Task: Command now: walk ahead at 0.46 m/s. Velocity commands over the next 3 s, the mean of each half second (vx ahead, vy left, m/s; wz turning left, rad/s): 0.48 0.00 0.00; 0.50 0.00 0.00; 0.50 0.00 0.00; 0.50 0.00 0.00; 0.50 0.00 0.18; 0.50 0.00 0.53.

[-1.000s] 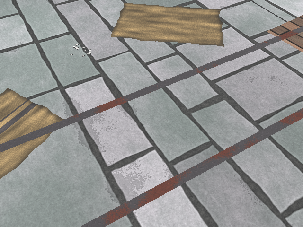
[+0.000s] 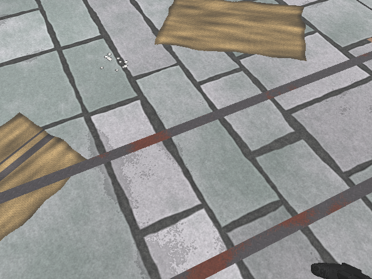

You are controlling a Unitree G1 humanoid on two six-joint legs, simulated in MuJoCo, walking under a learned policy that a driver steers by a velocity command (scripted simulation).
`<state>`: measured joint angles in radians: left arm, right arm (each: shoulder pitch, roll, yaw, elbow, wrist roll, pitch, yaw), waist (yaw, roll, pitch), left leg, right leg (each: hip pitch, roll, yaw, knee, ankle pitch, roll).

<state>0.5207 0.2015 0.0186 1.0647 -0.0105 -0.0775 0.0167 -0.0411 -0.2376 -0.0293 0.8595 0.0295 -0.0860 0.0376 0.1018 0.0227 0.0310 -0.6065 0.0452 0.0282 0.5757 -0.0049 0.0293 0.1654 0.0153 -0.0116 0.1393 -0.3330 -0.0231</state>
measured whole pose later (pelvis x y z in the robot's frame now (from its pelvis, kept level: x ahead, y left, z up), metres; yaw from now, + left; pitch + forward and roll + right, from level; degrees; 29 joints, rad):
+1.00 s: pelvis +0.58 -0.02 +0.01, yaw +0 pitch +1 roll -2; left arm 0.37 0.24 0.05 0.97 -0.01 -0.09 0.00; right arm 0.06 -0.26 -0.05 0.90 0.01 -0.08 0.01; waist 0.06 0.04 0.01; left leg -0.66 0.12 -0.03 0.65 0.06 0.01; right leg 0.00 0.06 -0.06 0.18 -0.20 -0.05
